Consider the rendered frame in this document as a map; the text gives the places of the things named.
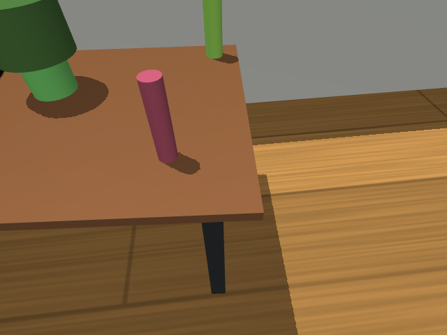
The table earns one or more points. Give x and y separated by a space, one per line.
89 159

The potted plant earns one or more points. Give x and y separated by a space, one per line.
36 42

